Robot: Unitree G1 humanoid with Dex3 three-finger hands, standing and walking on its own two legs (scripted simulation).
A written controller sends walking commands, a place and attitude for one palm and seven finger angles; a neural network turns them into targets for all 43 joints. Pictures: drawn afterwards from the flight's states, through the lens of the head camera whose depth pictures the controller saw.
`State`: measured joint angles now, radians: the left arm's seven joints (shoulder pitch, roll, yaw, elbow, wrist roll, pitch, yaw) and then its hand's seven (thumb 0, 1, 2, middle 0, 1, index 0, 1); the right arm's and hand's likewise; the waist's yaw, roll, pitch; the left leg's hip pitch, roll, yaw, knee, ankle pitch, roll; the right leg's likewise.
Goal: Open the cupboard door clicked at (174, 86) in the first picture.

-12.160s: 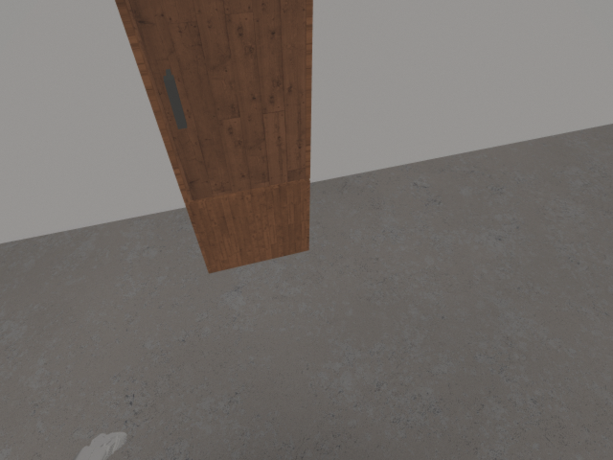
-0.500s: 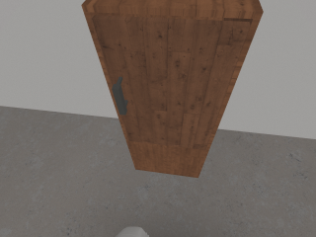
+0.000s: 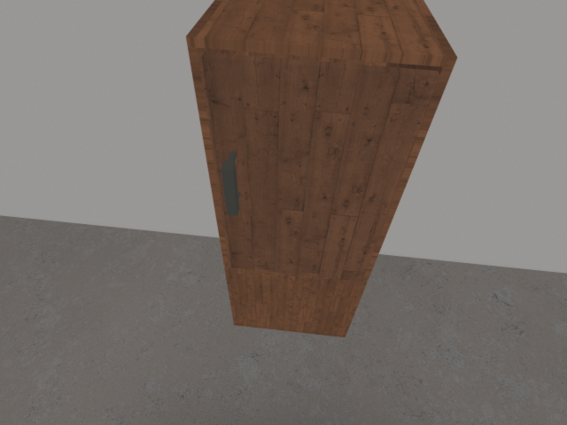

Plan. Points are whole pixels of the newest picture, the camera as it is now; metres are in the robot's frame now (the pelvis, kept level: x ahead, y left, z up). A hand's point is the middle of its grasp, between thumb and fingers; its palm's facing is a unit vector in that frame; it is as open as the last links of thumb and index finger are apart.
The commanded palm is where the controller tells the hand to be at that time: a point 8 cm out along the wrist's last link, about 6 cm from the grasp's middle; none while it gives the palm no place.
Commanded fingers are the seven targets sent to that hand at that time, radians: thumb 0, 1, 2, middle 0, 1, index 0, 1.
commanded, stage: come to a stop and stand still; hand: left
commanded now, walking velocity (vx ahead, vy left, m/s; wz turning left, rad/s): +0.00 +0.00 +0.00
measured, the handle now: (232, 183) +0.55 +0.15 +0.00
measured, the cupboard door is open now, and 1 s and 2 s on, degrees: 0 0 0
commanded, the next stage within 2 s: look again from close up in 0.10 s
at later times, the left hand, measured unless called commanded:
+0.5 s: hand out of the picture +0.04 +0.17 -0.17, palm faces +0.05 -0.97 -0.23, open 7.3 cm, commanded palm none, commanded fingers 0.00 0.90 0.90 -0.20 -0.30 -0.20 -0.30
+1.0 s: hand (176, 333) +0.24 +0.18 -0.01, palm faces +0.23 -0.97 -0.08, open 7.7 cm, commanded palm +0.14 +0.23 -0.06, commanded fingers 0.00 0.62 0.78 -0.22 -0.48 -0.22 -0.48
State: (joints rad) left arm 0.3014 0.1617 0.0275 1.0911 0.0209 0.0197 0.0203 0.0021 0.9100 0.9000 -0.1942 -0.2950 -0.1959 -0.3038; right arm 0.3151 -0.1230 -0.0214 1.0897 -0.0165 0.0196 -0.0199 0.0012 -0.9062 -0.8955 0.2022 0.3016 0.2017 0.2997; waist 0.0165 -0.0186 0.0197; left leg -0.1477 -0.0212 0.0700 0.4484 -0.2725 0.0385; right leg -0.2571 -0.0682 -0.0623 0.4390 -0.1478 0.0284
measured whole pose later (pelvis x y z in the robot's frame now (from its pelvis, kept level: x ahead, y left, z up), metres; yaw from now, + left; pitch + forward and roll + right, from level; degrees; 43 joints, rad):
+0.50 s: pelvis +0.04 -0.01 +0.00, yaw +0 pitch -1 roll +0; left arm 0.31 0.12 -0.01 1.12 0.01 -0.03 0.04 0.01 0.92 0.90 -0.20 -0.30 -0.20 -0.30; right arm 0.33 -0.17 0.00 1.06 -0.01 -0.04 -0.03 0.02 -0.92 -0.90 0.20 0.30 0.20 0.30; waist 0.00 0.05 -0.01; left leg -0.11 -0.02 0.06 0.48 -0.34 0.03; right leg -0.25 -0.07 -0.07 0.53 -0.25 0.02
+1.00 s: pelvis +0.02 -0.03 -0.02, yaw +1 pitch +4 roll +1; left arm 0.29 0.18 0.17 0.28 -0.19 -0.31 -0.06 0.01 0.82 0.86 -0.20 -0.35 -0.20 -0.36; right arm 0.24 -0.25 -0.04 0.76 0.02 -0.27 -0.05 0.01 -0.90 -0.90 0.20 0.30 0.20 0.30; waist -0.02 0.02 -0.05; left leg -0.32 0.01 0.04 0.63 -0.37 0.00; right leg -0.44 -0.06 -0.09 0.65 -0.28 -0.01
